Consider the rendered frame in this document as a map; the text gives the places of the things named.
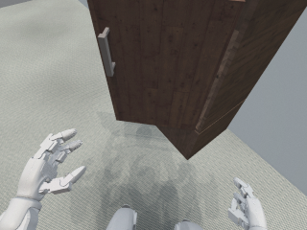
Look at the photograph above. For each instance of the handle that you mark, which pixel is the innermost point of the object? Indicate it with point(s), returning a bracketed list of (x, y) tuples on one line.
[(108, 63)]

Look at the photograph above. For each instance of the robot left shin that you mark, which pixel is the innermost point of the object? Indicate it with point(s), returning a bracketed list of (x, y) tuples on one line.
[(126, 206)]

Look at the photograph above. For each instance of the right robot hand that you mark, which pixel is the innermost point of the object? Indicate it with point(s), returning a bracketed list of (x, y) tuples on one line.
[(251, 213)]

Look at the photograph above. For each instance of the left robot forearm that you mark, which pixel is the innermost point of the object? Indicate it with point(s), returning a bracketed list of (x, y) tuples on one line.
[(22, 214)]

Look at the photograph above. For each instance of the cupboard door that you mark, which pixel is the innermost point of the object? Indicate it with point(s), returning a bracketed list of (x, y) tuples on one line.
[(167, 54)]

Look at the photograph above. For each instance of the robot left thigh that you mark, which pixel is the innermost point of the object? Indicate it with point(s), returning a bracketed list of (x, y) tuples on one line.
[(123, 219)]

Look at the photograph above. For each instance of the left robot hand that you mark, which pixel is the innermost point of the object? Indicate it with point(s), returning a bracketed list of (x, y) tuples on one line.
[(32, 183)]

